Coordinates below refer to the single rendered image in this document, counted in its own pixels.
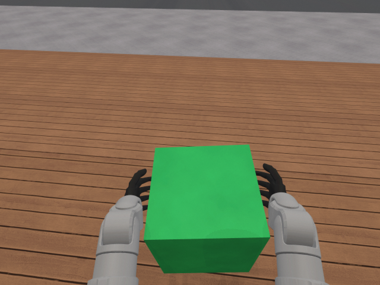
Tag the carton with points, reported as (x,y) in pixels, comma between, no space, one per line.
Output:
(205,213)

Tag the robot left forearm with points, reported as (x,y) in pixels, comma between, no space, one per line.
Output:
(118,244)

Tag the right robot hand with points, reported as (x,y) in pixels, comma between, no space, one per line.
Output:
(274,185)

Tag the left robot hand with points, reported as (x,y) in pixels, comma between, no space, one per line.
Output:
(135,189)

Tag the robot right forearm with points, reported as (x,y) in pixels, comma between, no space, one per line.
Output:
(296,242)

